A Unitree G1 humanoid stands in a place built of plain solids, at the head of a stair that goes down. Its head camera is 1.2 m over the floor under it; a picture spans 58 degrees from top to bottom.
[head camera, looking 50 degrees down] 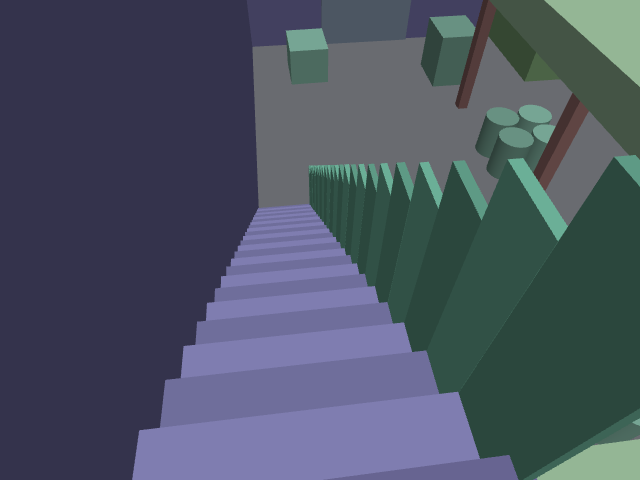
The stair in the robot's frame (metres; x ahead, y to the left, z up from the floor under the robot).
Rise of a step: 0.21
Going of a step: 0.24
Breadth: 1.02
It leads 7 degrees to the left of straight ahead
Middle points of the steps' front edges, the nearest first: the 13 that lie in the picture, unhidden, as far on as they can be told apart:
0.47 0.05 -0.20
0.71 0.08 -0.41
0.96 0.11 -0.61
1.20 0.14 -0.82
1.44 0.17 -1.02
1.68 0.20 -1.23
1.92 0.23 -1.44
2.16 0.26 -1.64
2.40 0.28 -1.85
2.64 0.31 -2.05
2.89 0.34 -2.26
3.13 0.37 -2.46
3.37 0.40 -2.67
